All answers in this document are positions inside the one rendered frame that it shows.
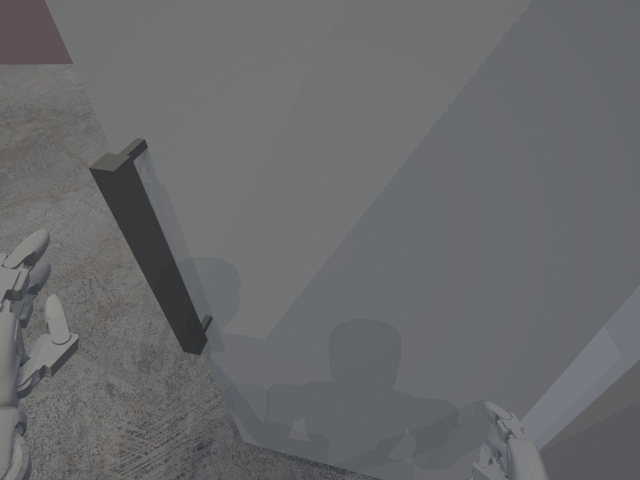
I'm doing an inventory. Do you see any robot left hand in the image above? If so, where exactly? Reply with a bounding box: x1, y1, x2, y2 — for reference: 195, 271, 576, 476
0, 228, 79, 408

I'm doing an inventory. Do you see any left robot forearm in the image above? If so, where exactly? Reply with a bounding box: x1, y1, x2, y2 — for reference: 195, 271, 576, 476
0, 407, 32, 480

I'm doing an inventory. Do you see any fridge door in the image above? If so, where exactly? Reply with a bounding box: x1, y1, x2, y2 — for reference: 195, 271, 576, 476
45, 0, 640, 480

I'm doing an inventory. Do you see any handle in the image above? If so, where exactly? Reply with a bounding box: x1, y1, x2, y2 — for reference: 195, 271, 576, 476
89, 138, 212, 355

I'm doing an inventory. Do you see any robot right hand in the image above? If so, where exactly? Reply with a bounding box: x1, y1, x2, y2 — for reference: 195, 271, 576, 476
472, 401, 549, 480

